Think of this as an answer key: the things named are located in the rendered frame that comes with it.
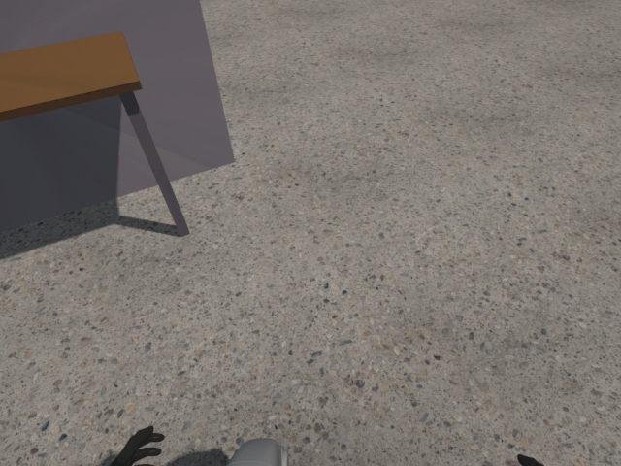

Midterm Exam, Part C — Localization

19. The left robot thigh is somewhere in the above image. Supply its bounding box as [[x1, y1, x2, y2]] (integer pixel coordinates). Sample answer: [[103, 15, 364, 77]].
[[226, 438, 289, 466]]

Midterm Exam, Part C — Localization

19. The robot left hand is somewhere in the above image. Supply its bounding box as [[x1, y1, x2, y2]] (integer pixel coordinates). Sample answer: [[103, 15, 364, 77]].
[[110, 426, 165, 466]]

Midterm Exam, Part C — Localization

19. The table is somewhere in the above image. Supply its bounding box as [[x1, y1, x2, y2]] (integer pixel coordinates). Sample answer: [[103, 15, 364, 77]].
[[0, 31, 190, 237]]

